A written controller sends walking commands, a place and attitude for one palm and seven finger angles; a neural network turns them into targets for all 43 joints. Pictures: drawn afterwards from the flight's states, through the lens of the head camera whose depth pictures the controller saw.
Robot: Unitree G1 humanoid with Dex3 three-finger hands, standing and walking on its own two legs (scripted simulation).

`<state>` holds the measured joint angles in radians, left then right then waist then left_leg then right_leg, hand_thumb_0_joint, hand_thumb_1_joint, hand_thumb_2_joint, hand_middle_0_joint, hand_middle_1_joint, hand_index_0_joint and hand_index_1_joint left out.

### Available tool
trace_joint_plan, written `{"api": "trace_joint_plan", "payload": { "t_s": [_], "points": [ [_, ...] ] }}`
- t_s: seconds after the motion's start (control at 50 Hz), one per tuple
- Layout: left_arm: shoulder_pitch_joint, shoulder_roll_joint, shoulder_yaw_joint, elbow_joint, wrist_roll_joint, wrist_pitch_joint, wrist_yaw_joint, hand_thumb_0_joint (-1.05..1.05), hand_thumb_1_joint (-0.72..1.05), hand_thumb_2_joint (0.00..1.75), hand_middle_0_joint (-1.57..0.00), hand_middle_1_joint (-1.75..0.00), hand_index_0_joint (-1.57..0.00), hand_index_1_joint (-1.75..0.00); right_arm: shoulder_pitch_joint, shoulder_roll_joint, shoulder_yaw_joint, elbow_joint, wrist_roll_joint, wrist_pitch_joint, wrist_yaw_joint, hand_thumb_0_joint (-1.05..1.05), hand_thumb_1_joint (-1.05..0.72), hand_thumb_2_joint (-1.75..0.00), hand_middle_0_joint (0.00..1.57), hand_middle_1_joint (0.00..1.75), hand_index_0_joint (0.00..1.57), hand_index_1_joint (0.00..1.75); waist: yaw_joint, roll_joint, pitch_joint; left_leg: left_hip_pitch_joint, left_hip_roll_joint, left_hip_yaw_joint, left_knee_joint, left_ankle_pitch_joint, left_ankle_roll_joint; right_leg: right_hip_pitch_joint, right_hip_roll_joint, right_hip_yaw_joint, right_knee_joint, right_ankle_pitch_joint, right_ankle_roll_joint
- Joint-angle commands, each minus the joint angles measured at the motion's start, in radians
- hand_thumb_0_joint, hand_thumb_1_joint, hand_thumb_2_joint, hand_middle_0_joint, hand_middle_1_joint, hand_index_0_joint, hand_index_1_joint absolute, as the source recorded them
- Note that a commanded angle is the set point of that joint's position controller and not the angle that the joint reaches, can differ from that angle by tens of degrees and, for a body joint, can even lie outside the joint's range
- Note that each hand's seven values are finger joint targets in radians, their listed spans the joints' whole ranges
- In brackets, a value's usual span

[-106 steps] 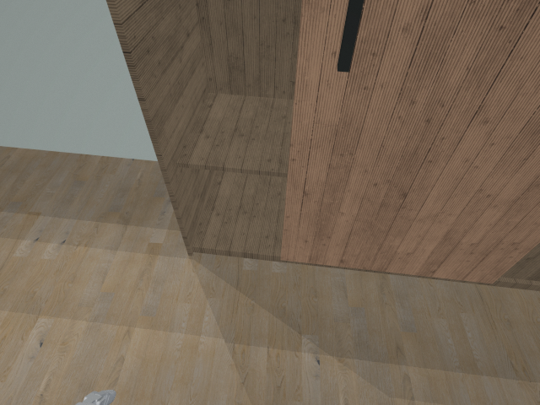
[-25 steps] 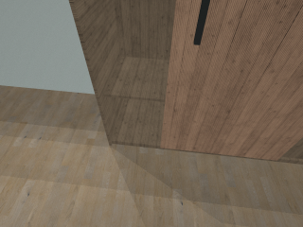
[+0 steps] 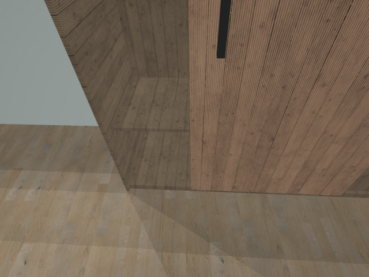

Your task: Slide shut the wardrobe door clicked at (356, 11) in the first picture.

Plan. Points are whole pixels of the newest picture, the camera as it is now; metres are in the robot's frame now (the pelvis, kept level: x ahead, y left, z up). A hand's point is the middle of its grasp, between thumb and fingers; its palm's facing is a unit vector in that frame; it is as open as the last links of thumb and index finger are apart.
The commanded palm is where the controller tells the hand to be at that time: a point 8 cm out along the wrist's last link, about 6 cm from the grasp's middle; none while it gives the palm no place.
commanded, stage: take the last steps up to it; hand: right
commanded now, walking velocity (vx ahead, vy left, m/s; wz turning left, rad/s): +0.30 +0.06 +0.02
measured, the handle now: (223, 22) +0.70 -0.08 +0.24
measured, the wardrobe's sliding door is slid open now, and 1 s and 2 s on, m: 0.38 0.38 0.38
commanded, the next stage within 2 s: come to a stop and stand still in 0.36 s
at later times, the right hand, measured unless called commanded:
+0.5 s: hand (251, 233) +0.29 -0.17 -0.18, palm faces -0.02 +0.98 -0.17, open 7.3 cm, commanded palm none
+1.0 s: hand (280, 239) +0.27 -0.24 -0.18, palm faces +0.04 +0.98 -0.20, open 7.3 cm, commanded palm none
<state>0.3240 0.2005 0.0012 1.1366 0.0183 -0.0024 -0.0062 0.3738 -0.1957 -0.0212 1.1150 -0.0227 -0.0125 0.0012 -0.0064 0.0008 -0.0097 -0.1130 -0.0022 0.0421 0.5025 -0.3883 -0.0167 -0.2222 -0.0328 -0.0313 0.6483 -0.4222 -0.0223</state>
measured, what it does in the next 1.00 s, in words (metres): walks ahead: left foot, then right foot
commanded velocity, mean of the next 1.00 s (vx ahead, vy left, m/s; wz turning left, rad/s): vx -0.03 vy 0.05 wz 0.01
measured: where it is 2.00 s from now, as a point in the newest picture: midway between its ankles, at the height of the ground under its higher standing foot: outside the picture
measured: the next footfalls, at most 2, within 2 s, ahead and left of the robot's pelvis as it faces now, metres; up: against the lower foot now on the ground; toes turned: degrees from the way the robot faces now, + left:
left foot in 0.44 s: +0.31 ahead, +0.07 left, +0.00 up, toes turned +9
right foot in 0.90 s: +0.29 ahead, -0.14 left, +0.00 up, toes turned -1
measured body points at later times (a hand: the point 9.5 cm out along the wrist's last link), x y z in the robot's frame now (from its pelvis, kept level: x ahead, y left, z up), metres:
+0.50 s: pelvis +0.19 +0.00 -0.01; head +0.23 +0.00 +0.43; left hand +0.05 +0.19 -0.16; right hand +0.29 -0.22 -0.17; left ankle +0.27 +0.07 -0.73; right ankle -0.01 -0.09 -0.65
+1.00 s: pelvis +0.23 -0.05 +0.01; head +0.27 -0.08 +0.45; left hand +0.29 +0.18 -0.13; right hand +0.27 -0.30 -0.16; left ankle +0.22 +0.07 -0.67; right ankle +0.25 -0.14 -0.73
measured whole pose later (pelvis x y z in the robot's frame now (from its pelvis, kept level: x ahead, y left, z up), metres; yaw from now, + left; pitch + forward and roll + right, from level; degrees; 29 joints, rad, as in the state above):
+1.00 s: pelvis +0.23 -0.05 +0.01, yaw +2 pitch +0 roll +2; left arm 0.16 0.13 0.03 0.99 0.02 0.02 0.04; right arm 0.21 -0.21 -0.08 0.99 -0.02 0.07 -0.04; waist -0.02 0.05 0.10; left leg -0.45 -0.03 0.01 0.98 -0.49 0.00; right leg -0.29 -0.02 -0.06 0.58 -0.28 -0.05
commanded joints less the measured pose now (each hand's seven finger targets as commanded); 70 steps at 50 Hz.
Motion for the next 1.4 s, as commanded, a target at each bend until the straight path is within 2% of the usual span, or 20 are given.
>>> {"api": "trace_joint_plan", "payload": {
  "t_s": [0.0,0.02,0.06,0.18,0.32,0.38,0.4,0.42,0.44,0.48,0.54,0.7,0.84,0.88,0.9,0.98,1.06,1.22,1.32,1.38],
  "points": [
    [0.223,0.158,0.048,0.007,0.009,-0.066,0.026,0.00,0.90,0.90,-0.20,-0.30,-0.20,-0.30,-0.033,-0.103,-0.029,-0.065,0.012,-0.025,-0.006,0.00,-0.90,-0.90,0.20,0.30,0.20,0.30,0.120,-0.184,0.062,-0.312,0.037,-0.013,0.302,0.233,0.069,0.264,-0.169,0.230,-0.309,0.223,-0.097],
    [0.365,0.202,0.060,0.060,0.009,-0.069,0.039,0.00,0.90,0.90,-0.20,-0.30,-0.20,-0.30,-0.116,-0.056,-0.010,-0.104,0.006,-0.036,-0.009,0.00,-0.90,-0.90,0.20,0.30,0.20,0.30,0.153,-0.347,0.111,-0.570,-0.040,0.047,0.543,-0.158,0.033,0.394,-0.339,0.454,-0.381,0.626,-0.148],
    [0.361,0.106,0.026,0.074,0.002,-0.067,0.063,0.00,0.90,0.90,-0.20,-0.30,-0.20,-0.30,-0.129,-0.099,-0.032,-0.086,0.000,-0.035,-0.016,0.00,-0.90,-0.90,0.20,0.30,0.20,0.30,0.111,-0.130,0.164,-0.626,0.044,-0.062,0.685,-0.111,0.052,0.375,-0.354,0.358,-0.300,1.015,-0.158],
    [0.260,0.033,0.017,0.032,-0.005,-0.091,0.069,0.00,0.90,0.90,-0.20,-0.30,-0.20,-0.30,-0.119,0.003,-0.027,-0.081,-0.005,-0.008,0.018,0.00,-0.90,-0.90,0.20,0.30,0.20,0.30,0.027,-0.143,0.175,-0.584,0.042,0.062,0.628,0.134,0.029,0.263,-0.166,0.056,-0.394,0.925,-0.040],
    [0.241,0.061,0.038,0.039,-0.009,-0.077,0.076,0.00,0.90,0.90,-0.20,-0.30,-0.20,-0.30,-0.154,-0.004,-0.026,-0.100,0.006,-0.016,0.009,0.00,-0.90,-0.90,0.20,0.30,0.20,0.30,-0.010,-0.142,0.114,-0.274,-0.039,0.135,0.170,0.257,0.081,0.258,-0.169,-0.009,-0.278,1.202,-0.057],
    [0.194,0.073,0.051,0.025,-0.015,-0.067,0.073,0.00,0.90,0.90,-0.20,-0.30,-0.20,-0.30,0.054,-0.053,-0.047,-0.040,-0.002,-0.025,-0.006,0.00,-0.90,-0.90,0.20,0.30,0.20,0.30,-0.104,-0.114,0.020,-0.001,-0.042,0.102,0.057,0.312,0.129,0.186,-0.169,-0.004,0.005,1.128,-0.045],
    [0.190,0.047,0.051,0.020,-0.022,-0.065,0.064,0.00,0.90,0.90,-0.20,-0.30,-0.20,-0.30,0.159,-0.111,-0.062,-0.011,-0.010,-0.036,-0.013,0.00,-0.90,-0.90,0.20,0.30,0.20,0.30,-0.150,-0.018,-0.027,0.185,0.088,-0.040,0.005,0.444,0.190,0.021,-0.113,-0.024,0.282,0.830,-0.027],
    [0.257,-0.020,0.041,0.005,-0.032,-0.069,0.056,0.00,0.90,0.90,-0.20,-0.30,-0.20,-0.30,0.210,-0.176,-0.077,-0.004,-0.006,-0.044,-0.021,0.00,-0.90,-0.90,0.20,0.30,0.20,0.30,-0.124,0.197,-0.156,0.351,0.373,-0.448,-0.050,0.677,0.321,-0.208,0.062,-0.048,0.645,-0.051,-0.002],
    [0.249,0.000,0.046,-0.001,-0.030,-0.063,0.056,0.00,0.90,0.90,-0.20,-0.30,-0.20,-0.30,0.170,-0.181,-0.075,-0.023,0.014,-0.041,-0.025,0.00,-0.90,-0.90,0.20,0.30,0.20,0.30,-0.101,0.131,-0.161,0.249,0.425,-0.512,-0.151,0.598,0.372,-0.212,0.047,0.049,0.776,-0.158,-0.032],
    [0.165,-0.030,0.041,-0.017,-0.015,-0.037,0.045,0.00,0.90,0.90,-0.20,-0.30,-0.20,-0.30,-0.051,-0.090,-0.050,-0.081,0.013,-0.029,-0.041,0.00,-0.90,-0.90,0.20,0.30,0.20,0.30,-0.027,0.039,0.040,-0.068,0.364,-0.348,-0.223,0.531,0.319,-0.210,-0.035,0.075,0.727,-0.048,-0.021],
    [0.177,-0.087,0.025,-0.016,-0.014,0.012,0.052,0.00,0.90,0.90,-0.20,-0.30,-0.20,-0.30,-0.183,-0.045,-0.022,-0.123,0.001,-0.028,-0.057,0.00,-0.90,-0.90,0.20,0.30,0.20,0.30,0.077,-0.046,0.065,-0.334,0.306,-0.109,-0.211,0.764,0.259,-0.035,-0.058,0.081,0.460,-0.070,0.010],
    [-0.003,-0.024,0.058,-0.111,-0.011,0.048,0.041,0.00,0.90,0.90,-0.20,-0.30,-0.20,-0.30,-0.127,-0.105,-0.058,-0.162,-0.006,0.014,-0.047,0.00,-0.90,-0.90,0.20,0.30,0.20,0.30,0.021,0.146,0.005,-0.179,0.289,-0.106,-0.120,0.857,0.253,-0.154,-0.004,0.021,0.314,-0.027,0.051],
    [-0.004,0.016,0.064,-0.129,-0.010,0.027,0.036,0.00,0.90,0.90,-0.20,-0.30,-0.20,-0.30,-0.143,-0.130,-0.067,-0.187,0.000,0.034,-0.046,0.00,-0.90,-0.90,0.20,0.30,0.20,0.30,0.041,0.105,-0.078,-0.120,0.216,-0.079,0.032,0.637,0.152,0.048,-0.007,0.002,-0.153,0.268,0.048],
    [-0.002,0.154,0.079,-0.157,0.005,0.008,0.041,0.00,0.90,0.90,-0.20,-0.30,-0.20,-0.30,-0.082,-0.042,-0.051,-0.201,0.012,0.045,-0.042,0.00,-0.90,-0.90,0.20,0.30,0.20,0.30,0.024,-0.297,-0.056,-0.324,0.012,0.046,0.283,-0.096,0.016,0.113,-0.366,0.359,-0.308,0.894,-0.088],
    [-0.018,0.174,0.080,-0.173,0.010,0.014,0.053,0.00,0.90,0.90,-0.20,-0.30,-0.20,-0.30,-0.100,-0.073,-0.055,-0.208,0.003,0.052,-0.047,0.00,-0.90,-0.90,0.20,0.30,0.20,0.30,0.037,-0.206,-0.031,-0.313,-0.021,-0.056,0.497,-0.247,0.019,0.028,-0.426,0.375,-0.308,0.985,-0.190],
    [-0.134,0.114,0.058,-0.203,0.010,-0.003,0.074,0.00,0.90,0.90,-0.20,-0.30,-0.20,-0.30,-0.060,-0.090,-0.076,-0.161,-0.005,0.064,-0.031,0.00,-0.90,-0.90,0.20,0.30,0.20,0.30,-0.015,-0.105,-0.001,-0.389,-0.013,-0.141,0.740,-0.028,-0.011,0.004,-0.284,0.196,-0.316,0.777,-0.151],
    [-0.056,0.109,0.062,-0.172,0.001,-0.011,0.075,0.00,0.90,0.90,-0.20,-0.30,-0.20,-0.30,-0.048,-0.087,-0.070,-0.142,-0.003,0.066,-0.020,0.00,-0.90,-0.90,0.20,0.30,0.20,0.30,0.011,-0.118,-0.072,-0.411,0.000,-0.121,0.682,0.039,-0.040,0.150,-0.243,0.157,-0.331,0.669,-0.118],
    [0.012,0.147,0.082,-0.116,0.014,0.008,0.054,0.00,0.90,0.90,-0.20,-0.30,-0.20,-0.30,-0.102,-0.047,-0.040,-0.127,0.002,0.068,-0.008,0.00,-0.90,-0.90,0.20,0.30,0.20,0.30,0.062,-0.205,-0.011,-0.235,0.019,-0.031,0.207,-0.104,-0.011,0.109,-0.230,0.234,-0.453,0.128,-0.111],
    [-0.024,0.112,0.078,-0.085,0.005,0.018,0.035,0.00,0.90,0.90,-0.20,-0.30,-0.20,-0.30,0.071,-0.039,-0.029,-0.035,0.009,0.039,-0.017,0.00,-0.90,-0.90,0.20,0.30,0.20,0.30,-0.015,-0.135,0.007,0.068,-0.001,0.037,-0.196,0.103,0.021,-0.080,-0.106,0.116,-0.425,-0.080,-0.010],
    [-0.049,0.018,0.049,-0.109,-0.001,0.024,0.021,0.00,0.90,0.90,-0.20,-0.30,-0.20,-0.30,0.002,-0.170,-0.041,-0.068,0.000,0.024,-0.034,0.00,-0.90,-0.90,0.20,0.30,0.20,0.30,-0.020,0.200,0.138,-0.119,0.339,-0.355,-0.459,-0.348,0.134,-0.235,0.005,-0.011,-0.081,-0.048,0.046]
  ]
}}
